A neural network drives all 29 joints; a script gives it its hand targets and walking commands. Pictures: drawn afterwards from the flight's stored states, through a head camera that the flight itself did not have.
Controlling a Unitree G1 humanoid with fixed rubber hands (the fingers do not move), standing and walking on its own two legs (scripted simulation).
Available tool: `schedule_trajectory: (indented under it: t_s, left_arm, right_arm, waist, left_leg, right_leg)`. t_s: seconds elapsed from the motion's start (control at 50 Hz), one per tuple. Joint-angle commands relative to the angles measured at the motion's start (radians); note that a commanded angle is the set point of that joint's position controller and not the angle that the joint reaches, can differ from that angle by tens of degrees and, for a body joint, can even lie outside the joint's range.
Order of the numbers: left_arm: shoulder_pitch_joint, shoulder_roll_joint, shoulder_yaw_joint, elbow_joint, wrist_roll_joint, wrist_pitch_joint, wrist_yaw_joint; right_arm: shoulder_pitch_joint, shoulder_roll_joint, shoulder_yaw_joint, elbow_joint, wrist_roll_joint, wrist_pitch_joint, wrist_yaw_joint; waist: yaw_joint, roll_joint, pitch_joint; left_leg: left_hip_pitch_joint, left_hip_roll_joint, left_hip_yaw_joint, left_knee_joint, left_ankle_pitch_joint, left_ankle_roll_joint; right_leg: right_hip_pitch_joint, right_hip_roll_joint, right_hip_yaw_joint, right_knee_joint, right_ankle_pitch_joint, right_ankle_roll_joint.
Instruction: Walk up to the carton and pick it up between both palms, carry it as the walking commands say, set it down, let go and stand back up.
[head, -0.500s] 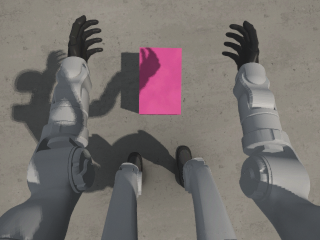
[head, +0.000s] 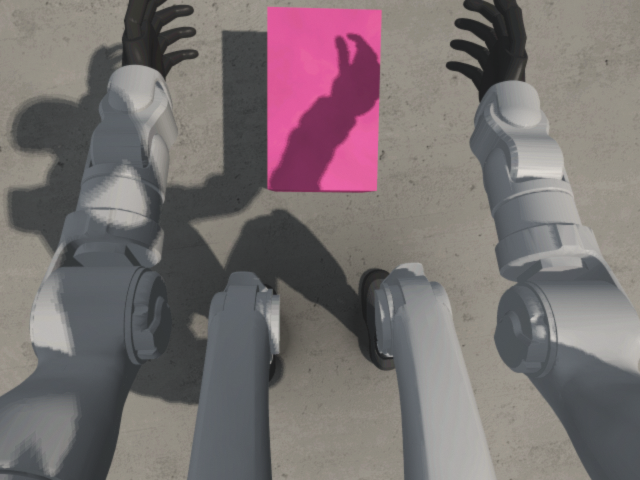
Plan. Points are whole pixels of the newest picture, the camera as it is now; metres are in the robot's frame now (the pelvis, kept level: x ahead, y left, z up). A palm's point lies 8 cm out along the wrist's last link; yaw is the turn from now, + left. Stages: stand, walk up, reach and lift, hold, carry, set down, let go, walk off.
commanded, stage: reach and lift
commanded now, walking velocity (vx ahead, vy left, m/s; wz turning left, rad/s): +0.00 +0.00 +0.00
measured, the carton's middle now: (321, 113) +0.54 -0.01 -0.42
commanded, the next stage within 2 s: none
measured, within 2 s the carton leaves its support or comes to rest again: neither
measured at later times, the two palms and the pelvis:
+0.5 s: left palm (193, 106) +0.52 +0.17 -0.28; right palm (441, 113) +0.50 -0.17 -0.28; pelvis -0.03 +0.00 -0.10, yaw +0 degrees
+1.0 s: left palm (206, 118) +0.52 +0.17 -0.34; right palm (431, 120) +0.50 -0.17 -0.33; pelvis -0.03 +0.00 -0.14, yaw +0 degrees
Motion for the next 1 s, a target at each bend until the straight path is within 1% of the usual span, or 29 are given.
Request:
schedule_trajectory:
  t_s: [0.0, 0.02, 0.04, 0.08, 0.1, 0.14, 0.16, 0.22, 0.24, 0.26, 0.28, 0.36, 0.38, 0.4, 0.42, 0.44, 0.48, 0.5, 0.52, 0.54, 0.6, 0.64, 0.66, 0.7, 0.76, 0.8, 0.88, 0.92, 0.98]
  left_arm:
    - [-0.304, 0.126, 0.022, -0.056, -0.012, -0.033, 0.006]
    - [-0.363, 0.114, -0.018, -0.132, -0.032, -0.033, -0.002]
    - [-0.339, 0.12, -0.022, -0.036, -0.028, -0.035, 0.006]
    - [-0.382, 0.117, -0.038, -0.085, -0.069, -0.032, 0.011]
    - [-0.392, 0.171, -0.016, 0.017, -0.033, -0.035, 0.016]
    - [-0.387, 0.113, -0.032, -0.114, -0.056, -0.048, 0.012]
    - [-0.402, 0.142, -0.035, 0.033, -0.055, -0.038, 0.018]
    - [-0.46, 0.156, -0.045, -0.034, -0.068, -0.054, 0.027]
    - [-0.445, 0.142, -0.068, 0.055, -0.067, -0.055, 0.021]
    - [-0.487, 0.168, -0.058, -0.014, -0.097, -0.058, 0.029]
    - [-0.497, 0.165, -0.078, 0.088, -0.092, -0.051, 0.031]
    - [-0.504, 0.161, -0.08, 0.081, -0.109, -0.079, 0.031]
    - [-0.552, 0.16, -0.097, 0.035, -0.124, -0.085, 0.033]
    - [-0.568, 0.171, -0.098, 0.02, -0.119, -0.095, 0.03]
    - [-0.513, 0.176, -0.109, 0.173, -0.118, -0.08, 0.036]
    - [-0.569, 0.182, -0.13, 0.028, -0.134, -0.091, 0.031]
    - [-0.524, 0.155, -0.144, 0.165, -0.132, -0.093, 0.033]
    - [-0.556, 0.198, -0.104, 0.063, -0.128, -0.102, 0.037]
    - [-0.556, 0.175, -0.132, 0.105, -0.14, -0.102, 0.028]
    - [-0.564, 0.153, -0.149, 0.129, -0.156, -0.1, 0.027]
    - [-0.592, 0.202, -0.134, 0.158, -0.152, -0.11, 0.029]
    - [-0.605, 0.192, -0.149, 0.136, -0.16, -0.121, 0.023]
    - [-0.597, 0.182, -0.163, 0.165, -0.168, -0.119, 0.026]
    - [-0.607, 0.179, -0.175, 0.141, -0.174, -0.126, 0.023]
    - [-0.63, 0.183, -0.193, 0.161, -0.188, -0.141, 0.013]
    - [-0.62, 0.202, -0.172, 0.174, -0.169, -0.142, 0.019]
    - [-0.572, 0.179, -0.191, 0.212, -0.183, -0.136, 0.019]
    - [-0.624, 0.178, -0.207, 0.166, -0.209, -0.14, 0.018]
    - [-0.583, 0.182, -0.192, 0.235, -0.186, -0.134, 0.016]
  right_arm:
    - [-0.25, -0.124, 0.007, -0.075, 0.003, -0.034, -0.007]
    - [-0.32, -0.115, 0.018, -0.185, 0.038, -0.036, -0.006]
    - [-0.284, -0.121, 0.019, -0.053, 0.028, -0.034, -0.008]
    - [-0.351, -0.139, 0.049, -0.144, 0.044, -0.041, -0.016]
    - [-0.3, -0.133, 0.032, 0.016, 0.028, -0.032, -0.018]
    - [-0.334, -0.116, 0.048, -0.094, 0.063, -0.05, -0.01]
    - [-0.372, -0.151, 0.052, -0.005, 0.056, -0.049, -0.01]
    - [-0.421, -0.168, 0.043, -0.039, 0.058, -0.061, -0.012]
    - [-0.405, -0.159, 0.07, 0.065, 0.082, -0.061, -0.011]
    - [-0.434, -0.175, 0.071, -0.024, 0.075, -0.067, -0.02]
    - [-0.472, -0.189, 0.07, 0.046, 0.084, -0.068, -0.02]
    - [-0.471, -0.16, 0.111, 0.083, 0.124, -0.084, -0.008]
    - [-0.484, -0.182, 0.103, 0.078, 0.107, -0.091, -0.013]
    - [-0.507, -0.182, 0.113, 0.082, 0.128, -0.098, -0.014]
    - [-0.483, -0.22, 0.087, 0.175, 0.124, -0.096, -0.017]
    - [-0.533, -0.222, 0.106, 0.089, 0.136, -0.103, -0.018]
    - [-0.508, -0.198, 0.115, 0.184, 0.142, -0.111, -0.007]
    - [-0.49, -0.208, 0.109, 0.15, 0.135, -0.116, -0.01]
    - [-0.524, -0.209, 0.112, 0.165, 0.137, -0.12, -0.006]
    - [-0.527, -0.233, 0.111, 0.166, 0.135, -0.127, -0.008]
    - [-0.543, -0.211, 0.124, 0.21, 0.165, -0.128, -0.005]
    - [-0.564, -0.199, 0.13, 0.192, 0.169, -0.137, 0.002]
    - [-0.582, -0.23, 0.101, 0.195, 0.143, -0.144, -0.001]
    - [-0.603, -0.231, 0.116, 0.176, 0.173, -0.158, 0.004]
    - [-0.555, -0.206, 0.105, 0.278, 0.152, -0.165, 0.012]
    - [-0.561, -0.199, 0.126, 0.301, 0.171, -0.16, 0.018]
    - [-0.561, -0.206, 0.14, 0.296, 0.186, -0.167, 0.018]
    - [-0.566, -0.214, 0.133, 0.272, 0.186, -0.172, 0.012]
    - [-0.564, -0.207, 0.137, 0.301, 0.182, -0.166, 0.016]
  waist:
    - [0.007, 0.043, -1.114]
    - [0.002, 0.071, -1.207]
    - [0.003, 0.063, -1.14]
    - [-0.014, 0.008, -1.225]
    - [0.003, 0.04, -1.07]
    - [0.005, 0.066, -1.18]
    - [0.002, 0.021, -1.119]
    - [-0.008, 0.042, -1.106]
    - [0.008, 0.074, -1.11]
    - [-0.018, 0.003, -1.143]
    - [-0.011, 0.048, -1.065]
    - [0.013, 0.037, -1.035]
    - [-0.014, 0.025, -1.091]
    - [0.003, 0.045, -1.081]
    - [-0.011, 0.067, -1.023]
    - [-0.005, 0.063, -1.129]
    - [-0.013, 0.055, -0.961]
    - [-0.011, 0.035, -1.046]
    - [-0.002, 0.061, -0.966]
    - [-0.038, 0.048, -1.003]
    - [0.005, 0.071, -0.925]
    - [-0.002, 0.072, -0.922]
    - [-0.045, 0.056, -0.908]
    - [-0.011, 0.09, -0.909]
    - [-0.064, 0.056, -0.804]
    - [-0.006, 0.083, -0.781]
    - [0.003, 0.068, -0.805]
    - [-0.041, 0.059, -0.847]
    - [-0.016, 0.057, -0.744]
  left_leg:
    - [0.437, -0.028, 0.122, -0.088, 0.332, -0.012]
    - [0.492, -0.03, 0.116, -0.072, 0.356, -0.007]
    - [0.472, -0.028, 0.116, -0.06, 0.347, -0.008]
    - [0.467, -0.026, 0.107, -0.016, 0.353, 0.003]
    - [0.411, -0.02, 0.118, -0.017, 0.262, -0.002]
    - [0.47, -0.026, 0.114, 0.008, 0.346, -0.002]
    - [0.427, -0.017, 0.11, 0.022, 0.282, 0.001]
    - [0.411, -0.016, 0.096, 0.057, 0.298, -0.002]
    - [0.424, -0.015, 0.118, 0.075, 0.273, -0.004]
    - [0.431, -0.012, 0.106, 0.091, 0.266, 0.006]
    - [0.39, -0.01, 0.099, 0.095, 0.222, 0.007]
    - [0.378, -0.003, 0.099, 0.144, 0.273, 0.004]
    - [0.408, -0.008, 0.096, 0.159, 0.3, 0.002]
    - [0.363, -0.004, 0.101, 0.176, 0.288, 0.0]
    - [0.402, 0.003, 0.09, 0.182, 0.27, -0.002]
    - [0.472, 0.0, 0.089, 0.197, 0.304, -0.004]
    - [0.371, 0.005, 0.071, 0.196, 0.267, 0.002]
    - [0.442, 0.002, 0.078, 0.224, 0.326, -0.002]
    - [0.388, 0.002, 0.067, 0.232, 0.314, -0.002]
    - [0.372, 0.009, 0.066, 0.243, 0.308, -0.006]
    - [0.325, 0.015, 0.072, 0.265, 0.259, -0.003]
    - [0.324, 0.015, 0.063, 0.269, 0.271, 0.002]
    - [0.315, 0.013, 0.049, 0.292, 0.309, 0.005]
    - [0.32, 0.012, 0.056, 0.303, 0.352, -0.004]
    - [0.262, 0.012, 0.032, 0.319, 0.35, -0.003]
    - [0.267, 0.012, 0.043, 0.326, 0.33, -0.004]
    - [0.284, 0.014, 0.039, 0.329, 0.343, -0.002]
    - [0.296, 0.022, 0.03, 0.341, 0.335, 0.005]
    - [0.224, 0.019, 0.04, 0.323, 0.274, 0.006]
  right_leg:
    - [0.607, 0.042, -0.084, -0.053, 0.353, 0.022]
    - [0.595, 0.049, -0.099, -0.025, 0.366, 0.025]
    - [0.545, 0.045, -0.103, -0.002, 0.339, 0.027]
    - [0.599, 0.037, -0.096, 0.017, 0.361, 0.024]
    - [0.534, 0.032, -0.088, 0.02, 0.277, 0.023]
    - [0.562, 0.038, -0.093, 0.057, 0.354, 0.018]
    - [0.506, 0.033, -0.109, 0.067, 0.289, 0.028]
    - [0.491, 0.024, -0.099, 0.114, 0.301, 0.025]
    - [0.509, 0.026, -0.098, 0.123, 0.281, 0.021]
    - [0.538, 0.023, -0.096, 0.123, 0.266, 0.025]
    - [0.487, 0.021, -0.103, 0.15, 0.234, 0.02]
    - [0.473, 0.016, -0.086, 0.195, 0.277, 0.022]
    - [0.506, 0.017, -0.087, 0.209, 0.299, 0.023]
    - [0.493, 0.011, -0.08, 0.222, 0.304, 0.017]
    - [0.457, 0.009, -0.095, 0.235, 0.281, 0.023]
    - [0.486, 0.007, -0.094, 0.243, 0.284, 0.017]
    - [0.39, 0.005, -0.096, 0.267, 0.263, 0.021]
    - [0.451, 0.005, -0.088, 0.268, 0.306, 0.021]
    - [0.376, 0.001, -0.081, 0.282, 0.288, 0.017]
    - [0.411, -0.002, -0.088, 0.295, 0.305, 0.019]
    - [0.389, -0.012, -0.065, 0.315, 0.271, 0.015]
    - [0.372, -0.011, -0.061, 0.317, 0.27, 0.012]
    - [0.342, -0.012, -0.07, 0.338, 0.311, 0.013]
    - [0.363, -0.011, -0.059, 0.355, 0.347, 0.011]
    - [0.288, -0.014, -0.061, 0.368, 0.35, 0.015]
    - [0.28, -0.009, -0.042, 0.364, 0.311, 0.008]
    - [0.321, -0.013, -0.053, 0.383, 0.334, 0.011]
    - [0.345, -0.014, -0.052, 0.381, 0.335, 0.005]
    - [0.286, -0.013, -0.052, 0.366, 0.27, 0.012]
